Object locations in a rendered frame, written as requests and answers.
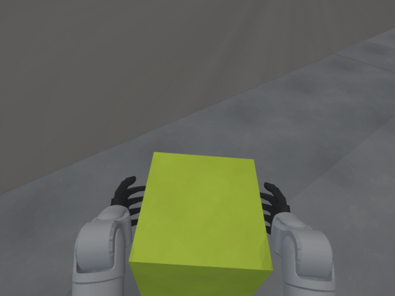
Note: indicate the robot right hand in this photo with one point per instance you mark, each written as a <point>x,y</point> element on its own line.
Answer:
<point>278,202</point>

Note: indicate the carton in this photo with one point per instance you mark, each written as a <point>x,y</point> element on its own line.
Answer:
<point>201,228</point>

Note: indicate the robot left hand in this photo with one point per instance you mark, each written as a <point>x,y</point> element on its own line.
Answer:
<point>122,194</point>

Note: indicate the left robot forearm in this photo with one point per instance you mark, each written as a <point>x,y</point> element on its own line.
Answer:
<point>99,254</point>

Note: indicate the right robot forearm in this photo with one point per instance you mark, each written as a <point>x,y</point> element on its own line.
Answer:
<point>307,257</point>

